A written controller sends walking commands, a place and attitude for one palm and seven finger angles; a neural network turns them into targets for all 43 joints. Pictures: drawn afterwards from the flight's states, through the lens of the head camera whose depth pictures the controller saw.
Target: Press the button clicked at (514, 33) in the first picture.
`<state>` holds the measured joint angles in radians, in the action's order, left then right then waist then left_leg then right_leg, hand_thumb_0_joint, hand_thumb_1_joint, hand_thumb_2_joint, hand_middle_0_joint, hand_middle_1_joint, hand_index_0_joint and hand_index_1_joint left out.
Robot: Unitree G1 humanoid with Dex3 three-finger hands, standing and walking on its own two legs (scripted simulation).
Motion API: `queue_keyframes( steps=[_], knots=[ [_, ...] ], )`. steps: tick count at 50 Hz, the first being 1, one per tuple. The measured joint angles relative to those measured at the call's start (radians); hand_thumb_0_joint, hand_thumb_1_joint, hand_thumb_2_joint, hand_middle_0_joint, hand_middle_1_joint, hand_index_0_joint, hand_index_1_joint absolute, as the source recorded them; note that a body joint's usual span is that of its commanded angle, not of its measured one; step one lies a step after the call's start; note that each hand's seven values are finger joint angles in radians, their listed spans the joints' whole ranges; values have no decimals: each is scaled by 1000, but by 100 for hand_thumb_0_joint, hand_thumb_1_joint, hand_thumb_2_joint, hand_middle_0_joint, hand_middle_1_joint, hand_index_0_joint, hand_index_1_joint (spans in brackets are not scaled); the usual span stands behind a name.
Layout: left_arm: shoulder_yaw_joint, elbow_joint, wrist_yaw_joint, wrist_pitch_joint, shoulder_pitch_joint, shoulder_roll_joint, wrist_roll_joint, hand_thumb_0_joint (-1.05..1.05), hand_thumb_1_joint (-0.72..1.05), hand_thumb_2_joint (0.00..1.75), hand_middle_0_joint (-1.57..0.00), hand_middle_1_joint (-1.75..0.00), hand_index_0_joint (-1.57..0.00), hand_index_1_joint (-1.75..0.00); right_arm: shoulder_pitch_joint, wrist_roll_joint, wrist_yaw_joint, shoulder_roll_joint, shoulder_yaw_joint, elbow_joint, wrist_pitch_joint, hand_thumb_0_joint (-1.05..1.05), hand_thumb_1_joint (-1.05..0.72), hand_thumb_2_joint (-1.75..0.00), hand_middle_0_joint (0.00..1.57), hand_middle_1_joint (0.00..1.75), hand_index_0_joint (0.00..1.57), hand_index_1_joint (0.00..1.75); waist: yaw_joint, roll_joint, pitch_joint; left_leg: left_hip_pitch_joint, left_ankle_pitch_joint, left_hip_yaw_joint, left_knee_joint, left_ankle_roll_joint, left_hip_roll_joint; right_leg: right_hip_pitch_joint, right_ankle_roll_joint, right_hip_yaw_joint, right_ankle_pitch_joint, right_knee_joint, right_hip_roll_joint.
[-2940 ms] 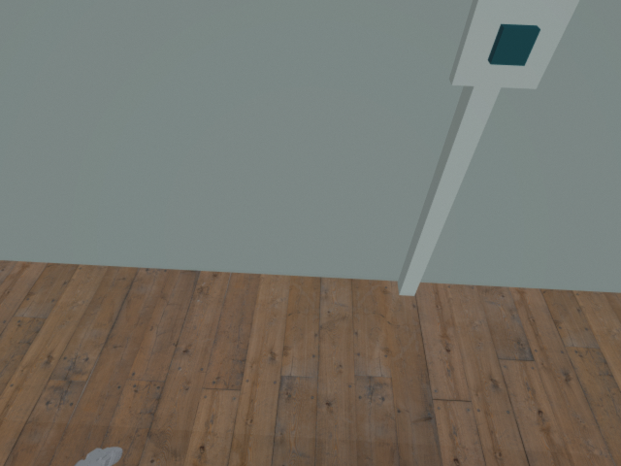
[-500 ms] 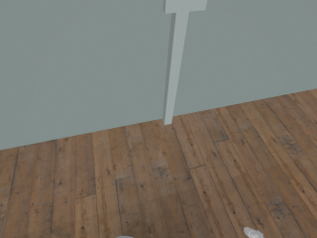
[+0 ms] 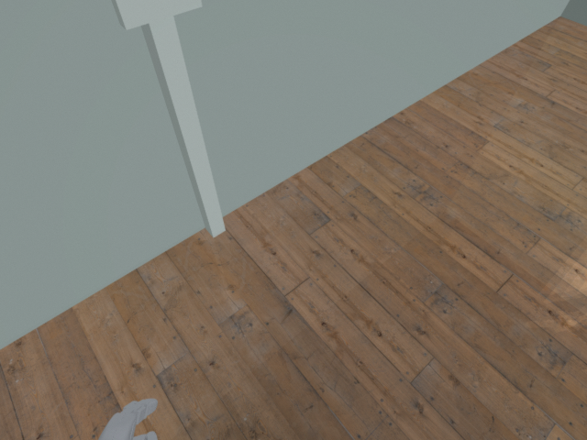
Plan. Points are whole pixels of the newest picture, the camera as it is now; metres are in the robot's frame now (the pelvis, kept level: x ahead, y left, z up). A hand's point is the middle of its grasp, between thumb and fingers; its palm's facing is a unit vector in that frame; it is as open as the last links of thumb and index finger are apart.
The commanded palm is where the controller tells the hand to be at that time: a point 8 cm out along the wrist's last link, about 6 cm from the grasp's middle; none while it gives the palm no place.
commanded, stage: walk to a spot facing it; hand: left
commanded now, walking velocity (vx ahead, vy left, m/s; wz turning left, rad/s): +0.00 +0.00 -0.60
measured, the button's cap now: out of the picture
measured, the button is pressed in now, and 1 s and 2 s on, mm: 0 0 0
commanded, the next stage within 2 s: turn to face it in 1.98 s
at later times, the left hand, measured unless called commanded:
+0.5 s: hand (155, 426) +0.16 +0.22 -0.16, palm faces -0.23 -0.95 -0.19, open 7.4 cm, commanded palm none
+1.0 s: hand (259, 353) +0.27 +0.07 -0.15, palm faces -0.54 -0.81 -0.21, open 7.3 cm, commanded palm none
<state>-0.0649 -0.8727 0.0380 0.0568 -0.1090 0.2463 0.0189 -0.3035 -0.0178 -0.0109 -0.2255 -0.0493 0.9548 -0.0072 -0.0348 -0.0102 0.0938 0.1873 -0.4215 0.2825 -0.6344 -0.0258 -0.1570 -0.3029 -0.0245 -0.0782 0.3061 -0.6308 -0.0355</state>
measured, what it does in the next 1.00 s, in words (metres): steps on the spot, turning right: left foot, then right foot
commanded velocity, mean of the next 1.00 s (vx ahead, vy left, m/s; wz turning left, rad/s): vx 0.18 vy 0.00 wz -0.56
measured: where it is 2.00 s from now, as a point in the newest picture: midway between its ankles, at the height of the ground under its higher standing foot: (363, 367)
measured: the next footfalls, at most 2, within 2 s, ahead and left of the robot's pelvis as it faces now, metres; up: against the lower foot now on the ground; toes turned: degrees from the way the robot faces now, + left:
left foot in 0.38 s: +0.10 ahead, +0.13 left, +0.00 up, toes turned -7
right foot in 0.86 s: +0.04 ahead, -0.14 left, +0.00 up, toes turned -40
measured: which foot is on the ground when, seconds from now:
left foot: down 0.00-0.00, up 0.02-0.36, down 0.38-0.86, up 0.88-1.00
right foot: down 0.00-0.38, up 0.40-0.84, down 0.86-1.00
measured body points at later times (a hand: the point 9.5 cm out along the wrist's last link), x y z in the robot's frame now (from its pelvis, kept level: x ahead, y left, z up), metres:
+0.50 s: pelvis +0.02 +0.04 +0.01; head +0.06 +0.07 +0.46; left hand +0.17 +0.27 -0.15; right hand +0.04 -0.22 -0.11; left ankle +0.06 +0.13 -0.73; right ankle -0.05 -0.09 -0.65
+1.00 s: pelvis +0.08 -0.04 +0.01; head +0.10 -0.06 +0.46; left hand +0.30 +0.11 -0.13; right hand -0.08 -0.25 -0.14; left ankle +0.12 +0.10 -0.65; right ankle +0.01 -0.12 -0.73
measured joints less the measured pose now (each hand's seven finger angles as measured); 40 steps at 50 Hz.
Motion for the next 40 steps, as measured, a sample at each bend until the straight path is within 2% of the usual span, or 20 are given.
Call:
queue_keyframes(
  steps=[1, 3, 6, 9, 14, 18, 20, 22, 25, 27, 31, 34, 40],
  knots=[
    [3, 4, -5, -16, 4, -2, 1, 1, 91, 90, -20, -30, -20, -30, -6, 3, 2, -10, -2, 3, -6, 1, -90, -90, 21, 30, 21, 30, -1, -9, -1, 39, -32, -16, -89, -14, -13, 4, 18, 0, 5, 18, 9],
    [12, 6, -20, -34, 12, -15, -6, 1, 91, 90, -20, -30, -20, -30, 4, 6, -5, -30, -6, 11, -31, 1, -90, -90, 20, 30, 20, 30, -9, -33, 9, 132, -118, -119, -298, -32, 0, -11, 38, 4, 32, -18, 29],
    [16, 9, -37, -31, -2, -24, -8, 1, 91, 90, -20, -30, -20, -30, 31, 6, -10, -37, -8, 13, -50, 1, -90, -90, 20, 30, 20, 30, -3, -28, 7, 229, -88, -200, -461, -49, 29, 4, 42, 38, 16, 16, 45],
    [19, -1, -41, -24, -20, -25, -5, 1, 91, 90, -20, -30, -21, -30, 62, 5, -8, -33, -7, -8, -47, 1, -91, -90, 20, 30, 20, 30, 2, -11, -3, 276, -30, -226, -446, -64, 38, 19, 43, 76, -16, 63, 54],
    [18, -16, -36, -13, -47, -21, 1, 1, 91, 90, -20, -30, -21, -30, 109, 9, -5, -19, -1, -49, -32, 1, -91, -90, 20, 30, 20, 30, 19, 14, -20, 266, 5, -236, -288, -67, 60, 17, 28, 140, -35, 84, 65],
    [8, -21, -35, -1, -62, -9, -1, 1, 91, 90, -20, -30, -21, -30, 123, 16, -8, -2, 8, -76, -9, 1, -90, -90, 20, 30, 20, 30, 33, 36, -35, 171, 75, -214, -50, -55, 90, -6, 1, 186, -18, 44, 73],
    [-4, -23, -35, 10, -66, 7, -7, 1, 91, 90, -20, -30, -21, -30, 123, 12, -10, 14, 16, -81, 5, 1, -90, -90, 20, 30, 20, 30, 39, 63, -40, 147, 115, -186, 0, 16, 100, -44, -6, 205, 58, -44, 73],
    [-16, -29, -33, 19, -70, 17, -2, 1, 91, 90, -20, -30, -21, -30, 118, 4, -9, 29, 29, -84, 11, 1, -90, -90, 20, 30, 20, 30, 43, 68, -42, 136, 107, -159, -2, 46, 84, -112, -14, 178, 162, -247, 84],
    [-32, -33, -16, 19, -79, 28, 4, 1, 91, 90, -20, -30, -20, -30, 101, -2, -9, 49, 40, -79, 11, 1, -90, -90, 20, 30, 20, 30, 48, 71, -41, 94, 125, -127, 58, 49, 67, -182, -27, 119, 134, -486, 64],
    [-36, -34, -7, 18, -92, 28, 5, 1, 91, 90, -20, -30, -20, -30, 87, -4, -7, 56, 41, -69, 13, 1, -90, -90, 20, 30, 21, 30, 52, 64, -47, 66, 140, -102, 100, 49, 56, -192, -34, 85, 100, -532, 41],
    [-34, -47, 9, 22, -114, 13, 8, 1, 91, 90, -20, -30, -20, -30, 51, -5, -3, 60, 32, -46, 27, 1, -90, -90, 21, 30, 21, 30, 46, 42, -61, 19, 151, -48, 159, 47, 35, -167, -38, 37, 79, -453, -6],
    [-30, -58, 16, 23, -112, -2, 10, 1, 91, 90, -20, -30, -20, -30, 22, -7, 0, 54, 23, -25, 35, 1, -90, -90, 21, 30, 21, 30, 32, 29, -62, -10, 146, -4, 181, 38, 21, -147, -36, 17, 80, -351, -31],
    [-20, -57, 20, 8, -64, -33, 11, 1, 91, 90, -20, -30, -20, -30, -40, -14, 8, 18, -3, 31, 30, 1, -90, -90, 21, 30, 21, 30, -7, -2, -49, -48, 96, 73, 151, 0, -21, -86, -12, -27, 98, -122, -44]
  ],
)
